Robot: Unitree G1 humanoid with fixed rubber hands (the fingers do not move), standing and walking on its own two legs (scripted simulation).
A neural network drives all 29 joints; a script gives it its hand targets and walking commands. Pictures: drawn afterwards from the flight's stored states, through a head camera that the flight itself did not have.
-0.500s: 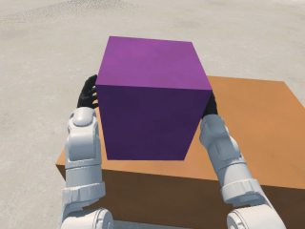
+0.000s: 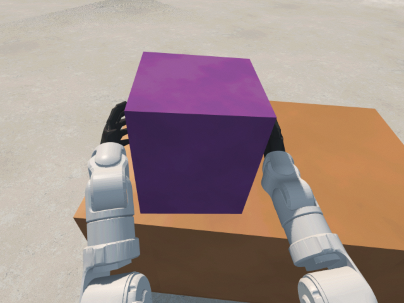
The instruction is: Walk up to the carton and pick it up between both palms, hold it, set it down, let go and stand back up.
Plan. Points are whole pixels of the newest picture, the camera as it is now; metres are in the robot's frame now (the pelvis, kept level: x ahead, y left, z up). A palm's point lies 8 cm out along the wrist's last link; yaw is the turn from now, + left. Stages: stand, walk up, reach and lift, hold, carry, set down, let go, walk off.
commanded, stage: hold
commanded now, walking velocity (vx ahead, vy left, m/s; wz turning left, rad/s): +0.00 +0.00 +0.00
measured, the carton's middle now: (194, 136) +0.40 +0.00 +0.16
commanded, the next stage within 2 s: none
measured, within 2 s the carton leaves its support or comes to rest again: neither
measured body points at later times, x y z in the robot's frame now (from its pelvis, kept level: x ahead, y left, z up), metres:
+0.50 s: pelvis +0.00 +0.00 +0.00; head -0.03 +0.03 +0.45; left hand +0.38 +0.15 +0.18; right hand +0.37 -0.15 +0.16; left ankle +0.01 +0.13 -0.75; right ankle +0.03 -0.11 -0.75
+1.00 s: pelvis +0.00 +0.01 +0.00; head -0.03 +0.03 +0.45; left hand +0.38 +0.16 +0.18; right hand +0.36 -0.15 +0.16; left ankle +0.01 +0.13 -0.75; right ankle +0.03 -0.11 -0.75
